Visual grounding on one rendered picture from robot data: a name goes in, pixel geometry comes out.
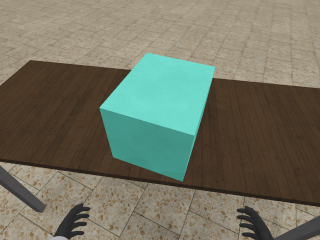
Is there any right robot hand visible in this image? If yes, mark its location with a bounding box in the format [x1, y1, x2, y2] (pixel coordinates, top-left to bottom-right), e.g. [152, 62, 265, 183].
[236, 205, 274, 240]

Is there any table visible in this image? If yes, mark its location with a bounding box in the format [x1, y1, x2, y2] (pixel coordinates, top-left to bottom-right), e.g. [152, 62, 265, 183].
[0, 60, 320, 240]

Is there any left robot hand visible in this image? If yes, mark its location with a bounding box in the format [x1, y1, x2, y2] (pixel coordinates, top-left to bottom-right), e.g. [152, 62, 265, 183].
[53, 203, 91, 240]

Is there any carton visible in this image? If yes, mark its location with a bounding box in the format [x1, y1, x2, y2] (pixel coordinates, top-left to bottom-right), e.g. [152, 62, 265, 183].
[99, 53, 216, 182]

